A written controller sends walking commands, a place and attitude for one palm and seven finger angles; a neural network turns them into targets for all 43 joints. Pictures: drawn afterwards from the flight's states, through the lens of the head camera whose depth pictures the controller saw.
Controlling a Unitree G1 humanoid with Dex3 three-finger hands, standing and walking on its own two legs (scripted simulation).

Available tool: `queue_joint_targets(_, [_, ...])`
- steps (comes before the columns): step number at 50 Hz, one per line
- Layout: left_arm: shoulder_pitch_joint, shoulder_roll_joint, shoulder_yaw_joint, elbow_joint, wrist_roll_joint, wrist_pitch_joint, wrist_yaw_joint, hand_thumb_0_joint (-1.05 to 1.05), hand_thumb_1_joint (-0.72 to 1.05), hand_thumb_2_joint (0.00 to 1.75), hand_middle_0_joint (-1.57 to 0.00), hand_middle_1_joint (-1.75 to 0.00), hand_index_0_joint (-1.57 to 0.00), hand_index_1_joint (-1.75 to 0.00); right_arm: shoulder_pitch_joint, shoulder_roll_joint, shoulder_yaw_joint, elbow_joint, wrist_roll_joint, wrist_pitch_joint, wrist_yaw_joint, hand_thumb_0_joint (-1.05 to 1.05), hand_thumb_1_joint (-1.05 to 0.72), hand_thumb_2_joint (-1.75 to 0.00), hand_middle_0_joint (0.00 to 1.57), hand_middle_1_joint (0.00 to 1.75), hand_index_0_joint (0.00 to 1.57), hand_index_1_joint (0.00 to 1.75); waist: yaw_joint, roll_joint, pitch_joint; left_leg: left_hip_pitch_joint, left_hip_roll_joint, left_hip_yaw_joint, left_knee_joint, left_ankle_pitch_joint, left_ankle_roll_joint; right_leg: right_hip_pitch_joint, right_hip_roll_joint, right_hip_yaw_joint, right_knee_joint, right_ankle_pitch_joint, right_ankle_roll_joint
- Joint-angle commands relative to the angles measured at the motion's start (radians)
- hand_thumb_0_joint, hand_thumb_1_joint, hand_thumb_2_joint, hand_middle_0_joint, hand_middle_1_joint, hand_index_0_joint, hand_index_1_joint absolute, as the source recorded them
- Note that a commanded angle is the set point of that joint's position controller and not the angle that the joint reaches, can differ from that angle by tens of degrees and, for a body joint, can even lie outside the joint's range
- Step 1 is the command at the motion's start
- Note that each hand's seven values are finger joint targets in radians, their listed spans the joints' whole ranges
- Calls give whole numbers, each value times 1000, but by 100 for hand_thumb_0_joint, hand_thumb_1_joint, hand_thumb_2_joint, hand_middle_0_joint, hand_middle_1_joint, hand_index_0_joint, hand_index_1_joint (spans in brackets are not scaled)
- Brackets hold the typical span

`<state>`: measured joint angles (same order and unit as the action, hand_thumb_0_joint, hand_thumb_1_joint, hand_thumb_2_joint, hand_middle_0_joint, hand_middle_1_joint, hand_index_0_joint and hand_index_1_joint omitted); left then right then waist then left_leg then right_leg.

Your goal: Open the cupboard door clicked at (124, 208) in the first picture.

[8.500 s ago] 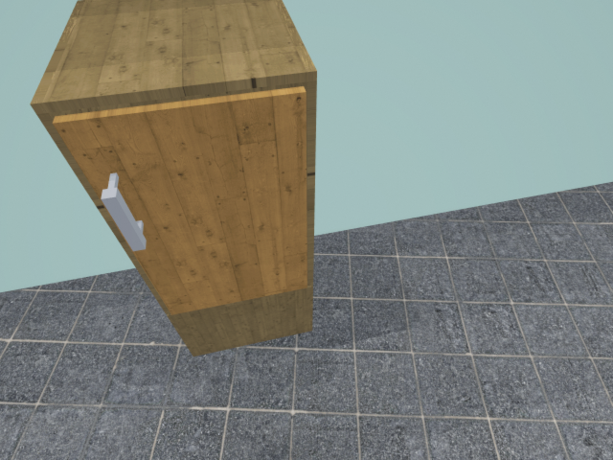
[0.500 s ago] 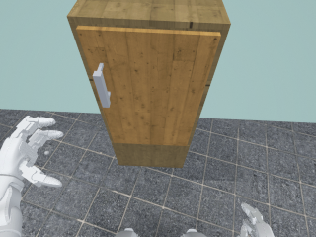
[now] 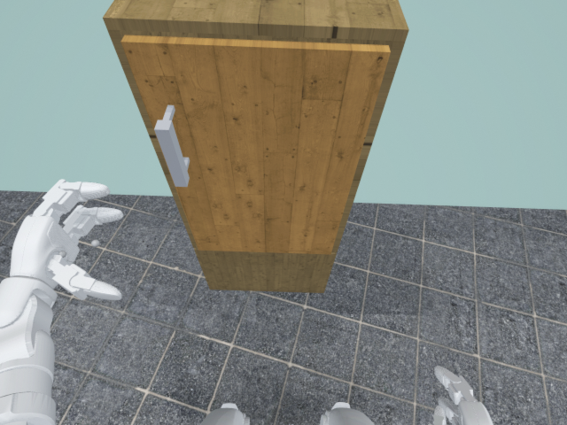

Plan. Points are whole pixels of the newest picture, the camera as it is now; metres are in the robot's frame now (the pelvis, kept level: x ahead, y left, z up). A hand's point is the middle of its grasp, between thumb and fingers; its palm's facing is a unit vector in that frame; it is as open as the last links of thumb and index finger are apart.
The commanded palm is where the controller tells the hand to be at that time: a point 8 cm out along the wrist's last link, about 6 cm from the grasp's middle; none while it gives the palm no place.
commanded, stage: move the hooked fingers beside the handle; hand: left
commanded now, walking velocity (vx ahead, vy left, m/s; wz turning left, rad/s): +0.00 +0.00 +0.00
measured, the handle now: (176, 147) +0.54 +0.21 +0.04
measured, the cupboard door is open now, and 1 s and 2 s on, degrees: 0 0 0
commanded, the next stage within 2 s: none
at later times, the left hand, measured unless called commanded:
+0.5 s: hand (109, 212) +0.39 +0.27 +0.06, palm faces +0.02 -1.00 -0.01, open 14.0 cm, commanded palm +0.37 +0.31 +0.06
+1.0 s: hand (128, 181) +0.45 +0.26 +0.05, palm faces -0.01 -1.00 -0.01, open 14.0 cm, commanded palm +0.43 +0.30 +0.05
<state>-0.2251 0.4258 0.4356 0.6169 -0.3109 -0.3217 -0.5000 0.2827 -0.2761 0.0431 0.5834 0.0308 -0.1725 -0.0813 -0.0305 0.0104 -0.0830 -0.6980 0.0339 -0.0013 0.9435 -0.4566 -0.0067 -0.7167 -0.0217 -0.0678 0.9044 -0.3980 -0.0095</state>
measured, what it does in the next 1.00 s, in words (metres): stands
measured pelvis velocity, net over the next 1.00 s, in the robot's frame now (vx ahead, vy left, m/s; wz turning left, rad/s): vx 0.00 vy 0.02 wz -0.03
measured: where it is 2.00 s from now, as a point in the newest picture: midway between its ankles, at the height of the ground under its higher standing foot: outside the picture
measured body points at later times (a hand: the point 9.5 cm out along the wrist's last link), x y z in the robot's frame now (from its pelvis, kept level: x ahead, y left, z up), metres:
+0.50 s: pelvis +0.00 +0.01 -0.01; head +0.08 +0.02 +0.44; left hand +0.38 +0.32 +0.06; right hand +0.10 -0.26 -0.11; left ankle +0.00 +0.12 -0.69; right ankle +0.03 -0.12 -0.69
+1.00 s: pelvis +0.00 +0.02 -0.01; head +0.11 +0.03 +0.42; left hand +0.44 +0.31 +0.06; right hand +0.04 -0.26 -0.12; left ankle +0.00 +0.12 -0.69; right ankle +0.03 -0.12 -0.69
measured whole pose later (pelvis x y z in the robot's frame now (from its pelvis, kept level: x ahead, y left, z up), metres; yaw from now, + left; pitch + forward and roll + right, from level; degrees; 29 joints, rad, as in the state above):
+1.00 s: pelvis +0.00 +0.02 -0.01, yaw -2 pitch +18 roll -2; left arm -0.69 0.55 0.47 1.05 -0.17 -0.38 -0.44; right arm 0.36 -0.28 0.04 0.62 0.01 0.00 -0.04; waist -0.11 0.00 -0.10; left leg -0.87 0.04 0.01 1.03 -0.48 0.01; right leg -0.88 -0.01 -0.05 0.96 -0.39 0.01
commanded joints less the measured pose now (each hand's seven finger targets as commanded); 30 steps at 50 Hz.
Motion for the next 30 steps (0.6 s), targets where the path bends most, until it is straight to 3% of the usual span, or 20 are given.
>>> queue_joint_targets(1, [-216, 290, 102, -190, -17, -68, 18, 0, -50, 30, -30, -120, -30, -120, 32, -148, -71, -124, 0, -27, -4, 0, -90, -90, 20, 30, 20, 30, 14, 58, -328, 111, -33, -5, -137, 320, 22, 237, 34, 45, -101, 282, -9])
queue_joint_targets(3, [-244, 303, 113, -152, -18, -66, 20, 0, -50, 30, -30, -120, -30, -120, 35, -152, -70, -121, 3, -15, -4, 0, -90, -90, 20, 30, 20, 30, 2, 33, -302, 72, -34, 3, -136, 277, 23, 231, 32, 53, -110, 253, -3])
queue_joint_targets(5, [-293, 314, 112, -134, -15, -75, 16, 0, -50, 30, -30, -120, -30, -120, 41, -155, -72, -113, 3, -7, -6, 0, -90, -90, 20, 30, 20, 30, -4, 49, -288, 65, -32, 2, -134, 262, 24, 222, 33, 55, -109, 235, -7])
queue_joint_targets(6, [-279, 307, 112, -124, -12, -79, 15, 0, -50, 30, -30, -120, -30, -120, 46, -154, -73, -116, 3, -4, -4, 0, -90, -90, 20, 30, 20, 30, 1, 44, -301, 71, -33, 3, -136, 275, 25, 228, 34, 56, -108, 250, -7])
queue_joint_targets(8, [-323, 294, 86, -146, -5, -88, 11, 0, -50, 30, -30, -120, -30, -120, 51, -153, -75, -114, 1, 0, -3, 0, -90, -90, 20, 30, 20, 30, -7, 92, -327, 96, -33, 3, -132, 294, 25, 214, 33, 54, -102, 266, -8])
queue_joint_targets(11, [-329, 311, 104, -122, -6, -96, 8, 0, -50, 30, -30, -120, -30, -120, 72, -156, -81, -100, -1, 10, -2, 0, -90, -90, 20, 30, 20, 30, -9, 57, -356, 109, -28, -2, -123, 336, 27, 224, 38, 51, -94, 305, -9])
queue_joint_targets(13, [-368, 287, 75, -104, -3, -93, 6, 0, -50, 30, -30, -120, -30, -120, 69, -155, -77, -98, 0, 15, -1, 0, -90, -90, 20, 30, 20, 30, -20, 74, -335, 97, -30, -1, -125, 311, 25, 201, 35, 50, -96, 285, -6])
queue_joint_targets(15, [-367, 318, 102, -78, -2, -92, 10, 0, -50, 30, -30, -120, -30, -120, 77, -161, -81, -97, -1, 23, -1, 0, -90, -90, 20, 30, 20, 30, -12, 50, -332, 84, -28, -3, -121, 309, 28, 209, 39, 52, -95, 279, -11])
queue_joint_targets(19, [-477, 309, 69, -24, 25, -93, 20, 0, -50, 30, -30, -120, -30, -120, 84, -159, -76, -86, -1, 38, -1, 0, -90, -90, 20, 30, 20, 30, -35, 77, -313, 79, -27, -3, -120, 265, 27, 151, 38, 48, -94, 228, -8])
queue_joint_targets(20, [-516, 334, 82, -12, 24, -98, 20, 0, -50, 30, -30, -120, -30, -120, 89, -164, -76, -83, -2, 42, -2, 0, -90, -90, 20, 30, 20, 30, -35, 66, -307, 69, -26, -7, -114, 265, 28, 156, 40, 50, -91, 227, -13])
queue_joint_targets(22, [-540, 363, 100, 43, 41, -103, 24, 0, -50, 30, -30, -120, -30, -120, 97, -167, -76, -79, -3, 52, -2, 0, -90, -90, 20, 30, 20, 30, -35, 54, -327, 53, -26, -5, -109, 259, 28, 162, 39, 53, -84, 227, -10])
queue_joint_targets(25, [-594, 376, 97, 31, 46, -121, 21, 0, -50, 30, -30, -120, -30, -120, 108, -167, -78, -79, -6, 61, 2, 0, -90, -90, 20, 30, 20, 30, -33, 100, -383, 91, -24, -10, -91, 307, 27, 151, 44, 51, -63, 258, -17])
queue_joint_targets(26, [-594, 351, 74, 49, 52, -119, 16, 0, -50, 30, -30, -120, -30, -120, 109, -164, -76, -79, -6, 65, 5, 0, -90, -90, 20, 30, 20, 30, -36, 121, -391, 104, -23, -8, -91, 314, 24, 139, 45, 50, -63, 260, -15])
queue_joint_targets(30, [-633, 386, 99, 113, 52, -109, 19, 0, -50, 30, -30, -120, -30, -120, 123, -174, -75, -78, -7, 82, 9, 0, -90, -90, 20, 30, 20, 30, -38, 90, -379, 72, -21, -10, -81, 314, 26, 129, 49, 44, -53, 263, -18])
